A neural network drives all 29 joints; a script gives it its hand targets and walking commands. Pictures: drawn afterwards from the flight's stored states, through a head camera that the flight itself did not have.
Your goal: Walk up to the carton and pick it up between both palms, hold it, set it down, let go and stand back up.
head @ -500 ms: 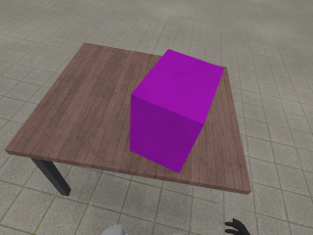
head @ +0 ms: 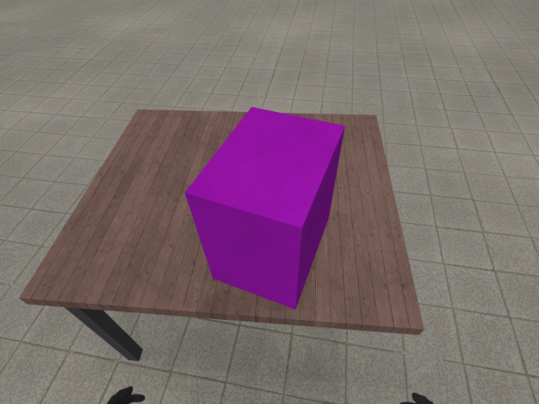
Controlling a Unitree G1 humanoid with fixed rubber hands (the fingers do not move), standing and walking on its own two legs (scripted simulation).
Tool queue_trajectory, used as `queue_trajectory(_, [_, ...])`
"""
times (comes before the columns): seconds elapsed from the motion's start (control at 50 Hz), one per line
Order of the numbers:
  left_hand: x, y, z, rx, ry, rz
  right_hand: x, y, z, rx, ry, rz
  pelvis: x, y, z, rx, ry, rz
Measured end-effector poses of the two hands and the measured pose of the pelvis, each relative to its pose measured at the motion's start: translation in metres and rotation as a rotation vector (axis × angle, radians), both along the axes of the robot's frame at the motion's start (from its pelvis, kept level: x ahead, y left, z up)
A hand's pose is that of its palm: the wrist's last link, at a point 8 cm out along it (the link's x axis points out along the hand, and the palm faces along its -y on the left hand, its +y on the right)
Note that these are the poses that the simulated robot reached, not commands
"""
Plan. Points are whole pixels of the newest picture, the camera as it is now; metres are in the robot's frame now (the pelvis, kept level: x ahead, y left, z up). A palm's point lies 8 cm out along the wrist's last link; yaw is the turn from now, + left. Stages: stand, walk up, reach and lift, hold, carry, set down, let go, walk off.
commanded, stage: walk up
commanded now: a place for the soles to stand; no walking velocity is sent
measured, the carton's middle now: (273, 208) +0.51 +0.01 -0.05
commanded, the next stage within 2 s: reach and lift in 1.54 s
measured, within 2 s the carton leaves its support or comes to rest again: neither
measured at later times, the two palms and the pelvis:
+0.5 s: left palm out of the picture +0.08 +0.27 -0.11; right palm out of the picture +0.07 -0.22 -0.12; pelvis +0.02 +0.03 +0.00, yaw -2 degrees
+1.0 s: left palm out of the picture +0.13 +0.28 -0.11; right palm out of the picture +0.13 -0.21 -0.12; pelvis +0.05 +0.04 +0.00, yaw -4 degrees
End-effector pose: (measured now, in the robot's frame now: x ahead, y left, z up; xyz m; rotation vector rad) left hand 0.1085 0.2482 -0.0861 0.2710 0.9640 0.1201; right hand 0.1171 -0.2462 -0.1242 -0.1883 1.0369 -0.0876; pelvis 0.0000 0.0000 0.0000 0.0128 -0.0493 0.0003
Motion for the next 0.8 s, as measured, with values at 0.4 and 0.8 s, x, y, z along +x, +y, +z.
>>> queue_trajectory(0.4, [-0.021, 0.016, -0.024, -0.071, 0.076, 0.007, -0.047, 0.018, 0.009, -0.035, 0.090, -0.066, 0.009, 0.022, 0.003, -0.018, 0.016, -0.024])
queue_trajectory(0.8, [-0.008, 0.034, -0.027, -0.035, 0.136, 0.028, 0.000, 0.037, 0.004, -0.011, 0.036, -0.065, 0.044, 0.036, -0.001, -0.013, 0.021, -0.052])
